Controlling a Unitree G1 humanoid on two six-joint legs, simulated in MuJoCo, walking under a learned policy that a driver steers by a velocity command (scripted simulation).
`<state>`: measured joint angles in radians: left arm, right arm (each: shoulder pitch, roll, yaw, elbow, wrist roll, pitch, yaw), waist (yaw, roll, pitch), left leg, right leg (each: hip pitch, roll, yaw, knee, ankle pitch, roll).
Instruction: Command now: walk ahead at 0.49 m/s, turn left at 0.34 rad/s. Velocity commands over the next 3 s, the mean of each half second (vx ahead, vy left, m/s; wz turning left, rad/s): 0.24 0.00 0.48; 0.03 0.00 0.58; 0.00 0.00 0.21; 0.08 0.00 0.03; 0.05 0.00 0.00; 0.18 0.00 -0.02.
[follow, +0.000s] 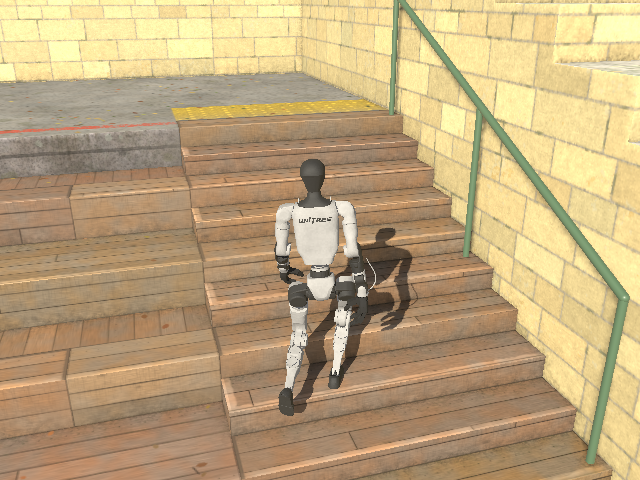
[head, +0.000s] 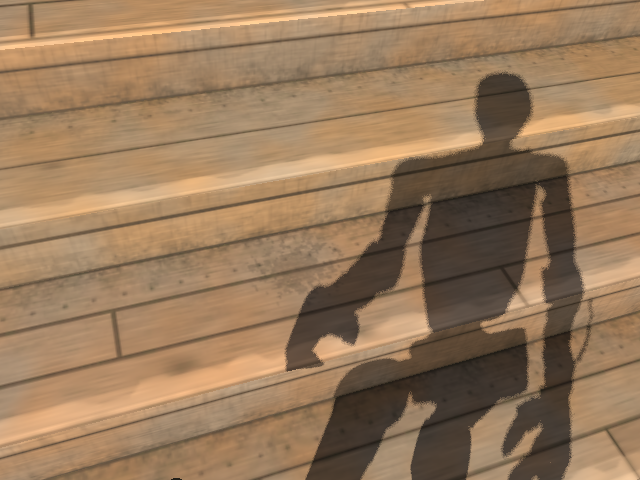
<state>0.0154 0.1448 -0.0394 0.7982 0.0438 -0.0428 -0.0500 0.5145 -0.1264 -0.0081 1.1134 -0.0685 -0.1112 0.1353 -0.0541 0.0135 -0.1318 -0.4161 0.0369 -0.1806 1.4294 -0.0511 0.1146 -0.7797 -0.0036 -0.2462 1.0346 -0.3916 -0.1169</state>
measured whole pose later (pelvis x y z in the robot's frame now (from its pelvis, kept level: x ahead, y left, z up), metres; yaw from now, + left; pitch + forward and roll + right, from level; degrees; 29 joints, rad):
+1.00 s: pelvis +0.33 -0.03 +0.22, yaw +32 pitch +6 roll +1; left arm 0.18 0.21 0.03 0.72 0.04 -0.06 0.02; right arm 0.15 -0.28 -0.06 0.74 -0.02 -0.06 -0.02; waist 0.05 0.02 -0.12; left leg -0.81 -0.12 -0.17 1.53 -0.30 -0.07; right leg -0.40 -0.01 -0.10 0.56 -0.28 -0.07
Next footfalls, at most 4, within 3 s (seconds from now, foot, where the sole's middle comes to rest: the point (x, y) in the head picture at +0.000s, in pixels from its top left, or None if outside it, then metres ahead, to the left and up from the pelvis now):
0.38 left None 0.35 0.15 -0.55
0.82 right None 0.41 -0.08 -0.55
1.28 left None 0.34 0.15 -0.55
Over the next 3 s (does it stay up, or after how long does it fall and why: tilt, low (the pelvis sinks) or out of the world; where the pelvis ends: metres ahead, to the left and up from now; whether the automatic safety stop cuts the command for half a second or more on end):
stays up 0.39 0.08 0.22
